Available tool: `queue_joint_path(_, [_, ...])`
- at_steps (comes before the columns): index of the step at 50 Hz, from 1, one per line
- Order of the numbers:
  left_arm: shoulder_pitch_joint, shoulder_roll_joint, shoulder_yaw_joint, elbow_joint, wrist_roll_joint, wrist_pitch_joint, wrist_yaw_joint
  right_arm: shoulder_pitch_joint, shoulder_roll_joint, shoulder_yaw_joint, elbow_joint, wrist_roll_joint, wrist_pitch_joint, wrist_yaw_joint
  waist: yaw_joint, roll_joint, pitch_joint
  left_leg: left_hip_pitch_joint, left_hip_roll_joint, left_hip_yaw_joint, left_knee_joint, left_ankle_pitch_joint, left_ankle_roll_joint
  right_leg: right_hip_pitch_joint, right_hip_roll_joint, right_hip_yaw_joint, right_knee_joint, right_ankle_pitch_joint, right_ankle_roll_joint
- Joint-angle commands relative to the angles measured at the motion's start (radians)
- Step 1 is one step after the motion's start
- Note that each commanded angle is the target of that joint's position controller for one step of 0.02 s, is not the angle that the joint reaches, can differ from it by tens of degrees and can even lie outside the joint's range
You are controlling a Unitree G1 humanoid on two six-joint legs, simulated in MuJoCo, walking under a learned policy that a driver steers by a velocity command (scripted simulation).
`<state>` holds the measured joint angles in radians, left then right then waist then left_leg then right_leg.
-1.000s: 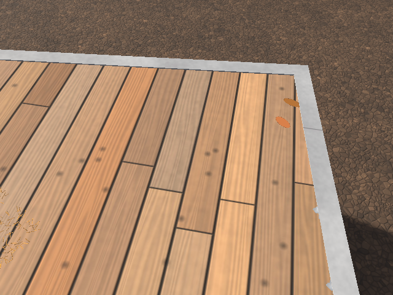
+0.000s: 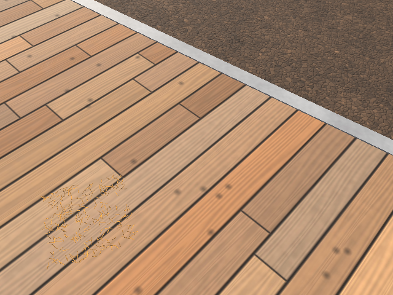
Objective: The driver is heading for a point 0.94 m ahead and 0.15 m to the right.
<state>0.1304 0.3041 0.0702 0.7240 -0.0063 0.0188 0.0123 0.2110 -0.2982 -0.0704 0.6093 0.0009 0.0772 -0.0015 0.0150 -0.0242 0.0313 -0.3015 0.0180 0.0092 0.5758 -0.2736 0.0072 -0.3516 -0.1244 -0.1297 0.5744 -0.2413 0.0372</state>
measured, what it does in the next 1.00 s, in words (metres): steps on the spot, turning right: right foot, then right foot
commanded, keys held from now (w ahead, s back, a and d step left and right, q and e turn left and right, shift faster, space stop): no key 0.08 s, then e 0.72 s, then no key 0.20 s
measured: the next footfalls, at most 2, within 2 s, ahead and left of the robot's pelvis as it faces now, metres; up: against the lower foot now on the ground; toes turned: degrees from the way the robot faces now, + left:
right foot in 0.30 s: +0.06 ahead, -0.12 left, +0.00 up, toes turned -3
right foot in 0.98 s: +0.00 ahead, -0.10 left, +0.00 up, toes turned -23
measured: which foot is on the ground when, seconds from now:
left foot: down 0.00-0.98, up 1.00-1.00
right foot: up 0.00-0.28, down 0.30-0.56, up 0.58-0.96, down 0.98-1.00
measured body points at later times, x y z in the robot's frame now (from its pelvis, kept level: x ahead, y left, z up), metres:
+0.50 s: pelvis +0.01 +0.03 +0.00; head +0.04 +0.02 +0.45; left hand +0.17 +0.30 -0.10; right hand +0.14 -0.26 -0.10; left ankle +0.00 +0.14 -0.72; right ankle +0.02 -0.11 -0.73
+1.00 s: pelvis +0.00 +0.02 +0.00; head +0.03 +0.00 +0.45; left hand +0.29 +0.18 -0.08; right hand +0.00 -0.29 -0.10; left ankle +0.02 +0.14 -0.73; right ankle -0.04 -0.08 -0.73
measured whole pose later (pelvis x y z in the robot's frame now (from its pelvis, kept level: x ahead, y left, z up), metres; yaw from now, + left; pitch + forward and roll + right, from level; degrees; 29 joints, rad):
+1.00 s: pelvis +0.00 +0.02 +0.00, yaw -22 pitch +2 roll +0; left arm 0.09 0.26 0.06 0.63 -0.01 0.06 -0.01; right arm 0.23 -0.30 -0.08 0.70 -0.01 0.00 -0.02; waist -0.05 0.02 0.03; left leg -0.27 0.10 0.17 0.59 -0.37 -0.02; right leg -0.28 0.00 -0.03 0.50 -0.25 -0.01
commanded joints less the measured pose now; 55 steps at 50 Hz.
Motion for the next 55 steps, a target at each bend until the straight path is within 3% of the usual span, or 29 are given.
queue_joint_path(1, [-0.043,0.053,0.010,-0.096,0.017,-0.011,0.000,0.093,-0.255,-0.067,-0.071,-0.037,-0.015,-0.018,-0.040,0.327,-0.085,0.220,0.369,-0.489,-0.258,0.387,0.295,-0.336,0.078,0.026,0.366,-0.419,0.051])
queue_joint_path(2, [-0.099,0.102,0.025,-0.102,0.003,-0.011,0.009,0.094,-0.218,-0.056,-0.075,-0.060,-0.035,-0.013,-0.089,0.252,-0.099,0.142,0.350,-0.471,-0.276,0.301,0.333,-0.313,0.064,0.131,0.517,-0.410,0.049])
queue_joint_path(3, [-0.076,0.113,0.033,-0.089,-0.005,-0.007,0.009,0.052,-0.175,-0.039,-0.065,-0.054,-0.047,-0.014,-0.058,0.232,-0.082,0.120,0.290,-0.381,-0.275,0.232,0.285,-0.304,0.055,0.154,0.560,-0.336,0.042])
queue_joint_path(5, [-0.010,0.105,0.038,-0.039,0.008,0.001,0.013,-0.053,-0.097,-0.011,-0.063,-0.023,-0.058,-0.021,-0.009,0.191,-0.073,0.098,0.204,-0.259,-0.261,0.236,0.197,-0.258,0.044,0.160,0.539,-0.197,0.052])
queue_joint_path(6, [0.021,0.087,0.034,-0.019,0.009,0.002,0.009,-0.074,-0.045,0.010,-0.058,-0.025,-0.063,-0.025,0.009,0.178,-0.088,0.073,0.179,-0.203,-0.253,0.320,0.186,-0.187,0.043,0.155,0.526,-0.141,0.063])
queue_joint_path(8, [0.058,0.040,0.015,0.005,0.003,0.000,-0.006,-0.086,-0.002,0.024,-0.038,-0.031,-0.068,-0.025,0.017,0.168,-0.107,0.075,0.135,-0.110,-0.235,0.339,0.165,-0.080,0.030,0.141,0.356,-0.087,0.065])
queue_joint_path(11, [-0.011,0.037,-0.002,-0.022,-0.001,-0.004,-0.017,-0.029,-0.045,0.013,-0.001,-0.043,-0.064,-0.021,-0.040,0.163,-0.078,0.111,0.176,-0.145,-0.233,0.268,0.196,-0.008,0.041,0.119,0.148,-0.131,0.050])
queue_joint_path(14, [0.008,0.081,0.002,-0.035,0.000,-0.008,-0.014,-0.036,-0.099,-0.006,0.017,-0.018,-0.053,-0.028,-0.017,0.143,-0.039,0.110,0.197,-0.169,-0.187,0.247,0.183,0.034,0.064,0.093,-0.055,-0.001,0.010])
queue_joint_path(16, [0.016,0.153,0.015,-0.050,0.015,-0.011,-0.004,0.010,-0.098,-0.014,0.024,-0.020,-0.061,-0.038,-0.044,0.025,-0.049,0.099,0.124,-0.114,-0.107,0.133,0.104,0.074,0.012,0.187,-0.072,0.325,-0.038])
queue_joint_path(17, [0.016,0.189,0.029,-0.035,-0.002,-0.010,-0.003,0.023,-0.079,-0.014,0.008,-0.029,-0.064,-0.045,-0.075,-0.108,-0.061,0.088,0.035,-0.013,-0.072,0.089,0.052,0.039,-0.009,0.255,-0.067,0.302,-0.100])
queue_joint_path(18, [0.019,0.165,0.029,-0.047,-0.011,-0.010,-0.004,-0.017,-0.080,-0.017,0.005,-0.035,-0.063,-0.053,-0.041,-0.132,-0.056,0.092,-0.003,0.037,-0.005,0.073,0.016,0.011,-0.039,0.331,-0.116,0.256,-0.144])
queue_joint_path(19, [0.040,0.151,0.027,-0.045,-0.003,-0.009,0.000,-0.050,-0.063,-0.020,-0.007,-0.031,-0.059,-0.058,-0.024,-0.173,-0.068,0.058,-0.023,0.045,0.055,0.061,-0.001,0.030,-0.076,0.415,-0.156,0.230,-0.176])
queue_joint_path(22, [0.050,0.154,0.033,-0.065,0.004,-0.012,0.018,-0.053,-0.018,-0.024,-0.023,-0.022,-0.060,-0.052,-0.009,-0.224,-0.098,-0.088,-0.071,0.005,0.150,-0.123,-0.011,0.137,-0.127,0.542,-0.181,0.292,-0.247])
queue_joint_path(24, [0.032,0.157,0.039,-0.078,-0.001,-0.017,0.017,-0.040,-0.012,-0.027,-0.026,-0.016,-0.072,-0.037,-0.016,-0.216,-0.126,-0.130,-0.064,-0.047,0.173,-0.260,-0.005,0.182,-0.136,0.571,-0.168,0.355,-0.255])
queue_joint_path(27, [-0.061,0.149,0.047,-0.113,-0.034,0.011,0.023,0.061,-0.033,-0.040,0.016,-0.006,-0.088,-0.017,-0.069,-0.128,-0.156,0.085,-0.038,-0.031,-0.154,0.046,0.001,0.073,-0.036,0.461,-0.078,0.238,-0.151])
queue_joint_path(28, [-0.041,0.100,0.038,-0.123,-0.024,0.022,0.024,0.090,-0.106,-0.060,0.015,-0.019,-0.087,-0.021,-0.049,0.038,-0.153,0.201,0.114,-0.177,-0.226,0.101,0.054,-0.084,0.051,0.366,0.088,0.044,-0.082])
queue_joint_path(29, [-0.012,0.077,0.034,-0.141,-0.017,0.023,0.024,0.042,-0.180,-0.076,0.002,-0.035,-0.079,-0.018,-0.015,0.335,-0.081,0.173,0.316,-0.423,-0.305,0.206,0.194,-0.279,0.190,0.196,0.274,-0.309,-0.020])
queue_joint_path(30, [0.002,0.146,0.057,-0.132,0.002,0.018,0.023,0.034,-0.135,-0.058,-0.031,-0.048,-0.093,-0.017,-0.034,0.273,-0.087,0.134,0.392,-0.477,-0.298,0.286,0.290,-0.283,0.139,0.248,0.521,-0.405,0.008])
queue_joint_path(32, [0.053,0.150,0.074,-0.086,-0.012,0.028,0.016,-0.058,-0.086,-0.040,-0.043,-0.028,-0.104,-0.025,0.018,0.120,-0.052,0.120,0.292,-0.286,-0.268,0.302,0.228,-0.305,0.117,0.269,0.645,-0.283,0.027])
queue_joint_path(35, [0.019,0.095,0.060,-0.091,-0.022,0.035,0.013,-0.042,-0.092,-0.037,-0.033,-0.023,-0.104,-0.043,-0.010,0.124,-0.059,0.167,0.237,-0.130,-0.247,0.452,0.202,-0.323,0.112,0.219,0.625,-0.150,0.066])
queue_joint_path(38, [-0.057,0.059,0.041,-0.136,-0.022,0.036,-0.001,0.020,-0.114,-0.045,-0.015,-0.023,-0.088,-0.057,-0.053,0.145,-0.088,0.259,0.258,-0.082,-0.241,0.463,0.219,-0.319,0.091,0.178,0.477,-0.130,0.086])
queue_joint_path(41, [-0.089,0.040,0.025,-0.164,-0.017,0.037,-0.017,0.018,-0.148,-0.056,-0.013,-0.020,-0.079,-0.051,-0.070,0.159,-0.101,0.246,0.284,-0.050,-0.239,0.454,0.234,-0.224,0.075,0.137,0.327,-0.168,0.072])
queue_joint_path(45, [-0.064,0.054,0.028,-0.166,-0.016,0.039,-0.026,0.008,-0.169,-0.062,0.003,0.001,-0.080,-0.031,-0.057,0.184,-0.109,0.215,0.298,-0.041,-0.206,0.495,0.232,-0.072,0.115,0.079,0.123,-0.164,0.026])
queue_joint_path(48, [0.016,0.065,0.033,-0.139,-0.008,0.038,-0.022,0.026,-0.114,-0.039,0.038,0.020,-0.082,-0.021,-0.010,0.150,-0.129,0.131,0.241,0.027,-0.094,0.410,0.127,0.194,0.131,0.089,-0.245,0.145,-0.052])
queue_joint_path(49, [0.052,0.120,0.042,-0.144,0.000,0.036,-0.009,0.046,-0.063,-0.018,0.037,-0.012,-0.093,-0.015,-0.020,0.020,-0.197,-0.007,0.181,0.092,0.023,0.219,0.037,0.401,0.005,0.248,-0.222,0.457,-0.087])
queue_joint_path(50, [0.011,0.175,0.040,-0.162,0.027,0.030,0.001,0.054,-0.006,0.011,0.010,-0.051,-0.105,-0.003,-0.056,-0.210,-0.207,-0.197,0.075,0.108,0.159,-0.253,-0.056,0.465,-0.204,0.478,-0.161,0.734,-0.251])
queue_joint_path(51, [0.025,0.073,0.015,-0.144,0.042,0.015,-0.003,-0.006,-0.050,0.000,0.014,-0.033,-0.099,-0.006,0.008,-0.148,-0.232,-0.180,0.089,-0.005,0.255,-0.385,-0.087,0.380,-0.238,0.470,-0.177,0.646,-0.354])
queue_joint_path(52, [-0.006,0.029,-0.004,-0.125,0.045,-0.002,-0.009,-0.011,-0.080,-0.007,0.023,-0.007,-0.090,-0.001,-0.009,-0.127,-0.197,-0.172,0.092,-0.038,0.294,-0.380,-0.090,0.335,-0.199,0.412,-0.198,0.578,-0.340])
queue_joint_path(55, [-0.097,0.047,0.000,-0.100,0.030,-0.027,-0.014,0.028,-0.096,-0.020,0.064,-0.006,-0.060,-0.009,-0.042,-0.106,-0.122,-0.121,0.084,-0.069,0.309,-0.252,-0.099,0.216,-0.130,0.295,-0.220,0.504,-0.261])
Keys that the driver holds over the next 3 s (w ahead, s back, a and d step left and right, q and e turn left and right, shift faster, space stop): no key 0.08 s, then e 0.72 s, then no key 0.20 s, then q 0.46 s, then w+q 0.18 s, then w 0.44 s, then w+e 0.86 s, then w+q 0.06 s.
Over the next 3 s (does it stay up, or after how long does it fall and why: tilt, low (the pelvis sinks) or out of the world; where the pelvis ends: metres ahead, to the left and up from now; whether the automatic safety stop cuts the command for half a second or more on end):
stays up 0.62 -0.08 0.01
